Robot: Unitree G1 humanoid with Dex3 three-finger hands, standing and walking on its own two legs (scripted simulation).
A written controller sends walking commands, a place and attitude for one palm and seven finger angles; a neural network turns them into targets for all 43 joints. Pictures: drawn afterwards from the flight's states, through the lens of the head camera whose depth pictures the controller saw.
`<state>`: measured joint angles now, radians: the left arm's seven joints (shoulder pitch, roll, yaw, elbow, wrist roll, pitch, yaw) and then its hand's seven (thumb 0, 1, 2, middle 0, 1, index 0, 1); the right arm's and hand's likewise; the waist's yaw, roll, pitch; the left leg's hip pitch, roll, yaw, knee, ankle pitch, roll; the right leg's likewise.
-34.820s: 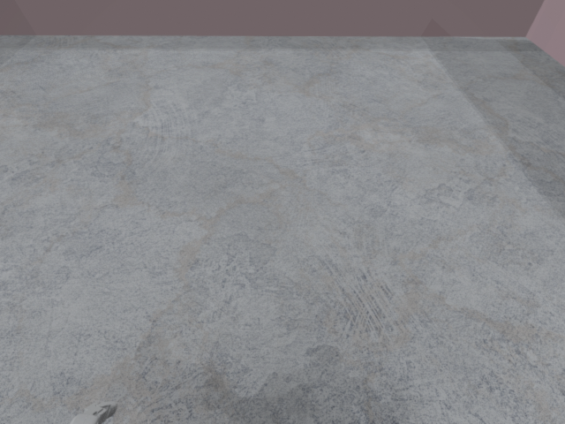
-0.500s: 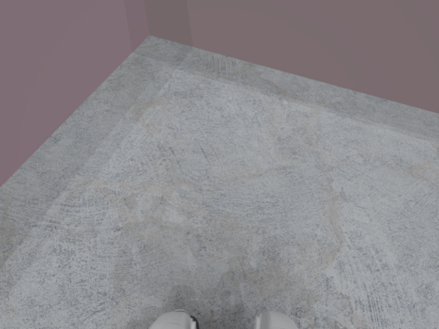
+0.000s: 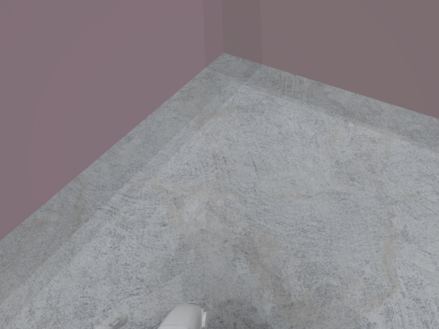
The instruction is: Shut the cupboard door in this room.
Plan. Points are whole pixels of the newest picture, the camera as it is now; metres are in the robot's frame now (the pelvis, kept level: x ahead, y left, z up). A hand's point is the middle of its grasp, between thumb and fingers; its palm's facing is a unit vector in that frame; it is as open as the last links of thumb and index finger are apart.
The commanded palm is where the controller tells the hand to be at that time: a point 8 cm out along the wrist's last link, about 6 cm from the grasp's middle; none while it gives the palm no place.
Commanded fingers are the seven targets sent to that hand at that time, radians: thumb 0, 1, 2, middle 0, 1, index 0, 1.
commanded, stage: walk to a spot facing it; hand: left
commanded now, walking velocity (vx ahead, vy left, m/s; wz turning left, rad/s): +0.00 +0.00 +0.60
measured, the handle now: out of the picture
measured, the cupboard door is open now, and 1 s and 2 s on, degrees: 89 89 89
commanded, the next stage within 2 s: none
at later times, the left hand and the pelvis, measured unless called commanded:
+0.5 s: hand out of the picture +0.00 +0.30 -0.17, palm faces +0.34 -0.90 -0.26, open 7.3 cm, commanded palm none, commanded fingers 0.00 0.90 0.90 -0.20 -0.30 -0.20 -0.30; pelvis +0.00 +0.06 +0.00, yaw +18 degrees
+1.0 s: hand out of the picture +0.01 +0.22 -0.14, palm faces +0.56 -0.78 -0.29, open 7.3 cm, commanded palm none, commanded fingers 0.00 0.90 0.90 -0.20 -0.30 -0.20 -0.30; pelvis +0.04 +0.01 +0.00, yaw +37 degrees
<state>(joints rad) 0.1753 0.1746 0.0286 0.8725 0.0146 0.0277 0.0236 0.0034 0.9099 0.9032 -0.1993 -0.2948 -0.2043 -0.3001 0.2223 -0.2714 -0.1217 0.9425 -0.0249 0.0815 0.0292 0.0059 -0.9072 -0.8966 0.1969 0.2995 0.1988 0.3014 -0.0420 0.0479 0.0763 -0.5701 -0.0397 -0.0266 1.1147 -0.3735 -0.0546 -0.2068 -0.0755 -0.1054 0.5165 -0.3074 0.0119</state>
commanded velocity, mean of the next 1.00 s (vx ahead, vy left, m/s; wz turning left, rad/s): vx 0.00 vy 0.00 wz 0.60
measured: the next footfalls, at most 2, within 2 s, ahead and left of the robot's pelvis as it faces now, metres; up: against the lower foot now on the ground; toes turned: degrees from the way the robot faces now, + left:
left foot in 0.26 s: +0.01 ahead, +0.15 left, +0.00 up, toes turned +16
right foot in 0.78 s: +0.13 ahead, -0.06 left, +0.00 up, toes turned +25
